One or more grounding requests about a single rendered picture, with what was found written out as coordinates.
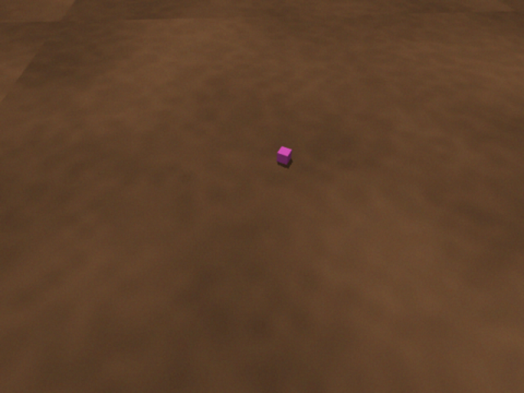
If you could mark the cube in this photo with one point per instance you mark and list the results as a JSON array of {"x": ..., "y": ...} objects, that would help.
[{"x": 284, "y": 155}]

